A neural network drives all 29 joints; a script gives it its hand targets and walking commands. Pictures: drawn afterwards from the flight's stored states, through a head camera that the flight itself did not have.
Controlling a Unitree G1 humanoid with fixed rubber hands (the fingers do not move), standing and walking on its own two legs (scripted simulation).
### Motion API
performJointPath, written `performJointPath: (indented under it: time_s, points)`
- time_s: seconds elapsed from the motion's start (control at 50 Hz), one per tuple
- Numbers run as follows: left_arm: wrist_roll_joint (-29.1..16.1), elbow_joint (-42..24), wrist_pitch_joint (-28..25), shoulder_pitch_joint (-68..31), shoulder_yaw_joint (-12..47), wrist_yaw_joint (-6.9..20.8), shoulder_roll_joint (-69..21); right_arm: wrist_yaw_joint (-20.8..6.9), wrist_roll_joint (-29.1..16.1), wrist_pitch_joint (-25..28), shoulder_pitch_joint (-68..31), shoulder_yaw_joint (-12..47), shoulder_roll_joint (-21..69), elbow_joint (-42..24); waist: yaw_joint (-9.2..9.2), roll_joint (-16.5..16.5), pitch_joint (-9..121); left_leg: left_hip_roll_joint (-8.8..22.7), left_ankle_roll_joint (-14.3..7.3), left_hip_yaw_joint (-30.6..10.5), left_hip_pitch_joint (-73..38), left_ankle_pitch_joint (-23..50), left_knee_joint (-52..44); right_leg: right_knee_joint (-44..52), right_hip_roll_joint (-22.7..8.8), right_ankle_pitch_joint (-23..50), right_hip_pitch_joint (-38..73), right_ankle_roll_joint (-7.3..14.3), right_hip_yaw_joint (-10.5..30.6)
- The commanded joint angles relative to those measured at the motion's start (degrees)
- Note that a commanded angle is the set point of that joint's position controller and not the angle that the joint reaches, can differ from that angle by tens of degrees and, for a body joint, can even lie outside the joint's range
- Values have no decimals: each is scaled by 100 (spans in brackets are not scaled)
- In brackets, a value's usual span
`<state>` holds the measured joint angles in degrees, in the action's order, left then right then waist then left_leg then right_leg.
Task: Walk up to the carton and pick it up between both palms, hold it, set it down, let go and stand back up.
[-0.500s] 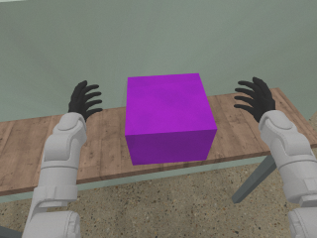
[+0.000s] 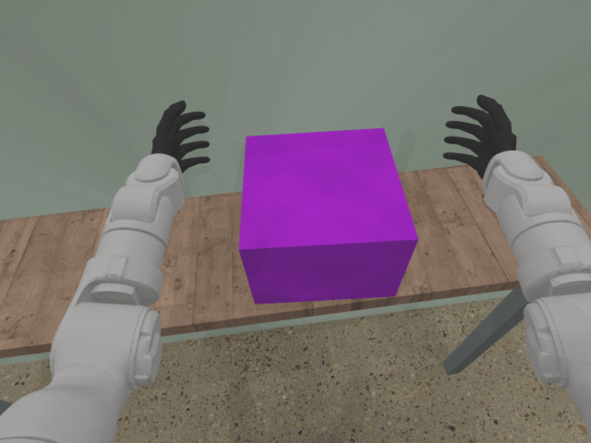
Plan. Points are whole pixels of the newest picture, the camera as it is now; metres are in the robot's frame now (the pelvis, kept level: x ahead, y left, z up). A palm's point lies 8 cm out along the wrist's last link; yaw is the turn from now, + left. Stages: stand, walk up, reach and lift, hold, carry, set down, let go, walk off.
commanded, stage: reach and lift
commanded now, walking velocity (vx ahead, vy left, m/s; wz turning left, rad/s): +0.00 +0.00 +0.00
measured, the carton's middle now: (319, 215) +0.44 +0.03 +0.03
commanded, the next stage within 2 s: none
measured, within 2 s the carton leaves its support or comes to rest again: neither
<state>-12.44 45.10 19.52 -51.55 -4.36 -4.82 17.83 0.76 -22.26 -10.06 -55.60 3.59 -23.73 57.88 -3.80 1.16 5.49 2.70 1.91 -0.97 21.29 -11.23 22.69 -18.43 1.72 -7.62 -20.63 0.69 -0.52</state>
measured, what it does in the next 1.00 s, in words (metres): stands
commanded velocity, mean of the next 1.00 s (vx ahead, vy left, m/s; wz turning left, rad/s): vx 0.00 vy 0.00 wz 0.00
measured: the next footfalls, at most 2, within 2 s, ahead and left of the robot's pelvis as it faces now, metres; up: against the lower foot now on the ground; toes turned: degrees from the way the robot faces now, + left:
none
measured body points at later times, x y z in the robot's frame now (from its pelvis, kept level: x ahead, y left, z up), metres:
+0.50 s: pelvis -0.01 +0.00 -0.01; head +0.07 -0.01 +0.43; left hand +0.42 +0.23 +0.05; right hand +0.47 -0.17 +0.06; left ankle -0.01 +0.14 -0.74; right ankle +0.01 -0.11 -0.74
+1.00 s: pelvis -0.02 +0.00 -0.02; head +0.06 -0.01 +0.42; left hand +0.43 +0.19 +0.05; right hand +0.46 -0.13 +0.06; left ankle -0.01 +0.14 -0.74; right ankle +0.01 -0.11 -0.74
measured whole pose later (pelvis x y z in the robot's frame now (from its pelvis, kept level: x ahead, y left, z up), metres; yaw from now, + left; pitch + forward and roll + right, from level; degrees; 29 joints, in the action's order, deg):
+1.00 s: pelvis -0.02 +0.00 -0.02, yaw +0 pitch +21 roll -1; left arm -9.5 75.1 -15.2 -55.4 -7.0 -7.1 8.1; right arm 5.4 -12.0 9.7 -56.4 -0.2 -9.8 71.3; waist -3.8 0.4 12.6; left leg 2.4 2.1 -0.9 40.3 -12.2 31.4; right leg -29.5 1.2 -10.0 -40.6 0.9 -0.8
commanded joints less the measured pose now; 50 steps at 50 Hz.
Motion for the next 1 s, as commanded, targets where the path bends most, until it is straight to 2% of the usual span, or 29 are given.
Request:
performJointPath:
  time_s: [0.0, 0.04, 0.06, 0.1, 0.18, 0.24, 0.32, 0.36, 0.38, 0.42, 0.52, 0.6, 0.66, 0.68, 0.7, 0.76, 0.84, 0.94, 0.96, 0.98]
  points:
    - [142, -459, -584, -2133, -243, 46, 778, 42, -18, 481, -2392, -25, -733, -646, -93, -182, 3296, -319, 150, 264, -999, 2462, 197, -289, 151, 2244, 1873, -284, -44]
    - [244, -335, -911, -1918, -391, 77, 749, 58, -7, 709, -2210, 65, -562, -694, -151, -338, 3378, -341, 145, 294, -798, 2558, 209, -379, 140, 2495, 2067, -318, -44]
    - [307, -118, -1071, -1828, -384, 110, 682, 71, 59, 836, -2150, 79, -453, -589, -177, -350, 3413, -358, 149, 333, -647, 2495, 204, -442, 120, 2563, 2139, -335, -48]
    - [275, -150, -1450, -1878, -388, 146, 612, 81, 80, 1083, -2129, 76, -388, -645, -156, -312, 3523, -358, 166, 358, -482, 2501, 195, -499, 97, 2647, 2143, -348, -35]
    - [246, 414, -2177, -2025, -297, 158, 530, 109, 284, 1552, -2125, -58, -330, -255, -91, -303, 3522, -305, 189, 394, -376, 2249, 307, -557, 102, 2204, 1642, -287, -57]
    - [62, 660, -2603, -2137, -115, 104, 442, 97, 317, 1856, -2265, -77, -366, -121, -54, -264, 3937, -277, 264, 388, -428, 2404, 500, -631, 110, 2101, 1281, -228, -118]
    - [-48, 466, -2982, -2397, 97, -15, 350, 117, 366, 2196, -2367, -277, -508, -56, 96, 77, 4715, -200, 469, 320, -801, 2908, 839, -760, 186, 2185, 748, -157, -228]
    - [-98, 696, -3081, -2362, 161, -1, 281, 119, 351, 2247, -2313, -194, -455, 154, 167, 37, 4820, -204, 486, 315, -847, 2943, 946, -776, 188, 2170, 601, -138, -241]
    - [-54, 786, -3128, -2355, 149, -2, 319, 121, 329, 2265, -2345, -173, -475, 219, 128, 127, 4798, -211, 481, 309, -755, 2896, 970, -790, 165, 2150, 561, -155, -232]
    - [-175, 919, -3229, -2406, 209, -14, 272, 89, 295, 2310, -2436, -138, -466, 259, 141, 20, 4881, -187, 438, 297, -625, 2744, 957, -860, 174, 1964, 443, -148, -251]
    - [-224, 1681, -3412, -2510, 147, -6, 381, 80, 155, 2240, -2609, 161, -175, 482, -40, -412, 4599, -245, 199, 395, 329, 1972, 837, -1034, 21, 1728, 808, -266, -76]
    - [-214, 1983, -3459, -2584, 269, -73, 183, 36, 43, 2183, -2652, 274, -60, 706, -79, -274, 4410, -204, 218, 399, 344, 1943, 884, -1085, 24, 1379, 468, -205, -66]
    - [-210, 2082, -3505, -2646, 211, -53, 127, 53, 45, 2187, -2667, 328, 108, 776, -154, -297, 4444, -213, 186, 414, 513, 1868, 936, -1120, -20, 1387, 507, -196, -10]
    - [-158, 2106, -3512, -2641, 218, -56, 62, 62, 97, 2192, -2647, 305, 123, 781, -122, -261, 4358, -217, 194, 431, 601, 1745, 905, -1143, -21, 1328, 567, -221, -8]
    - [-137, 2166, -3528, -2695, 200, -56, 37, 65, 109, 2170, -2682, 319, 216, 786, -164, -306, 4333, -232, 169, 438, 682, 1656, 862, -1128, -40, 1273, 580, -216, 22]
    - [-114, 2192, -3583, -2883, 67, -77, 22, 175, 287, 2166, -2818, 160, 348, 756, -95, -505, 4195, -263, 133, 468, 1048, 1355, 829, -1209, -76, 1281, 747, -282, 54]
    - [45, 2183, -3660, -3072, 51, -156, -199, 252, 706, 2150, -2903, -193, 545, 648, 25, -379, 4444, -259, 186, 485, 832, 1333, 855, -1167, -66, 1118, 569, -209, 13]
    - [412, 2130, -3702, -2991, -301, -157, -474, 455, 1133, 2238, -2891, -482, 853, 298, 41, -366, 4757, -309, 216, 536, 987, 1619, 803, -1195, -100, 1931, 1279, -249, 101]
    - [474, 2043, -3699, -3037, -333, -167, -532, 486, 1231, 2241, -2869, -607, 884, 315, 123, -348, 4737, -317, 233, 531, 970, 1612, 761, -1197, -77, 1934, 1283, -250, 55]
    - [561, 2080, -3677, -3064, -360, -172, -610, 496, 1336, 2226, -2811, -679, 953, 463, 121, -284, 4600, -307, 265, 557, 893, 1601, 706, -1127, -98, 1868, 1248, -208, 29]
